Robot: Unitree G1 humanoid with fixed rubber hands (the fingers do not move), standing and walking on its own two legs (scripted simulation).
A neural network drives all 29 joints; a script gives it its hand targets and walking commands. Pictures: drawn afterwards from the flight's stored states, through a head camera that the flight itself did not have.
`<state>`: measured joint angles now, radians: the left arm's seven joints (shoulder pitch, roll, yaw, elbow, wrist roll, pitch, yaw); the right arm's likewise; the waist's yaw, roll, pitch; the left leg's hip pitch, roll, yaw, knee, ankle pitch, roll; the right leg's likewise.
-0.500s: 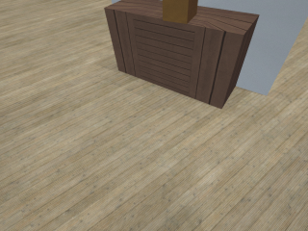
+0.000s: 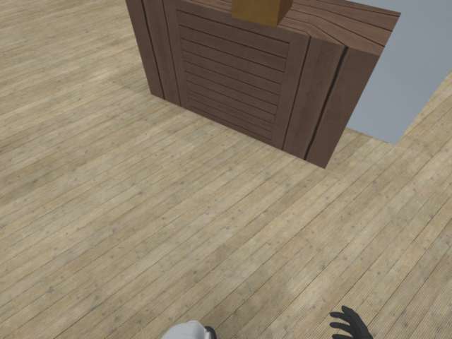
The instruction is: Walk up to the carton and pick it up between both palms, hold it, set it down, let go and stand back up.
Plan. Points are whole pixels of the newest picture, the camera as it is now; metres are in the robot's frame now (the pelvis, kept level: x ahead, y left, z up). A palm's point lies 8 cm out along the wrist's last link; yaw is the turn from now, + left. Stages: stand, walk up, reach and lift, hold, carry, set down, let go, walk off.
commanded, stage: walk up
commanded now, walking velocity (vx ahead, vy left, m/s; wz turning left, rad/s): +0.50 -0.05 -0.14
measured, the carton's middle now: out of the picture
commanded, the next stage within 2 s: none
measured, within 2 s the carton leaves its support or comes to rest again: neither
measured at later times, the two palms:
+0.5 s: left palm (182, 203) +0.41 +0.15 -0.12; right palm out of the picture +0.12 -0.25 -0.12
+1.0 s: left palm (184, 224) +0.36 +0.13 -0.11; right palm (338, 142) +0.63 -0.27 -0.11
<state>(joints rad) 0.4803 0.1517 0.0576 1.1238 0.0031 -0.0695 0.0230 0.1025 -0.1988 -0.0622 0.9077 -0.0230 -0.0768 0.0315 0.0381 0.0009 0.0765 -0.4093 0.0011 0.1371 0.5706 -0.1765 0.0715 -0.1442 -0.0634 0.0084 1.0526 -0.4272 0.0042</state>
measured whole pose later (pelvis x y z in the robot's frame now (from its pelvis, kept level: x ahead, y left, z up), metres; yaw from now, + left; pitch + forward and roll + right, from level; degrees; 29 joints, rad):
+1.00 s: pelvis +0.49 -0.05 +0.01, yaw -1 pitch +0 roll +0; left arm 0.56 0.09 0.03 1.12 0.02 -0.10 0.01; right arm 0.06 -0.17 -0.05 0.96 -0.03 -0.03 0.04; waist 0.08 0.00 0.06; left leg -0.51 0.09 0.13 0.61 -0.13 -0.02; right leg 0.10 -0.03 -0.14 0.27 -0.35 0.00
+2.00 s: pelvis +0.86 -0.12 +0.03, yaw -1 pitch +1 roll +1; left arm 0.45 0.15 0.04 1.12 0.03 -0.05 0.01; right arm 0.17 -0.17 -0.06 1.00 -0.03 0.00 0.02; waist 0.05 -0.01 0.00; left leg -0.42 0.08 0.12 0.69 -0.26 -0.05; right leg -0.17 -0.07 -0.12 0.32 -0.17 0.00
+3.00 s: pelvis +0.88 -0.10 +0.02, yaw -2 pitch -1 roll +0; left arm 0.37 0.09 -0.01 1.16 0.01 -0.02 0.03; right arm 0.36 -0.11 0.01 1.17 -0.01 -0.01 -0.03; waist 0.00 0.00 0.00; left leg -0.19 0.05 0.14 0.37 -0.16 0.01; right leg -0.16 0.00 -0.09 0.35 -0.19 -0.03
